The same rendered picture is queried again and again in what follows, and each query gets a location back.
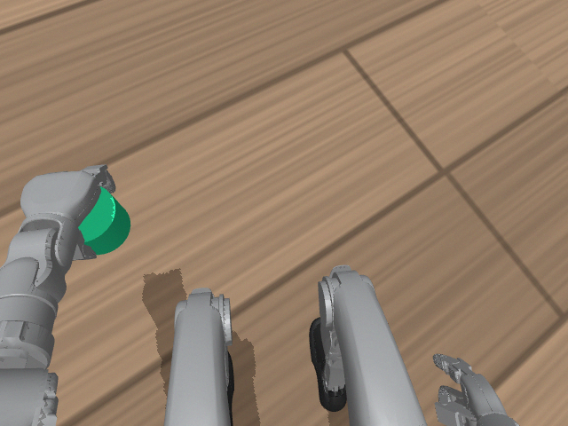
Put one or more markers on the right robot foot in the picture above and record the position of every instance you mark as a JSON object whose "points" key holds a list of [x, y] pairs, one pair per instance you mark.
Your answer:
{"points": [[332, 401]]}

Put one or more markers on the tin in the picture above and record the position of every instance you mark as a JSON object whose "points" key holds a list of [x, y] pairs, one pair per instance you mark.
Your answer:
{"points": [[107, 226]]}

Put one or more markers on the left robot arm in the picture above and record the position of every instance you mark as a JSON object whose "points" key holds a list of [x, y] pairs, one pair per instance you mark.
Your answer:
{"points": [[32, 282]]}

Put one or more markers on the right robot hand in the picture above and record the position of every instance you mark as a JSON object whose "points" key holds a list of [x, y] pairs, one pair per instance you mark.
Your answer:
{"points": [[476, 398]]}

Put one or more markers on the left robot hand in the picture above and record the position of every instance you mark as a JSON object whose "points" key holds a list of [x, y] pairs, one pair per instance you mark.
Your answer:
{"points": [[70, 194]]}

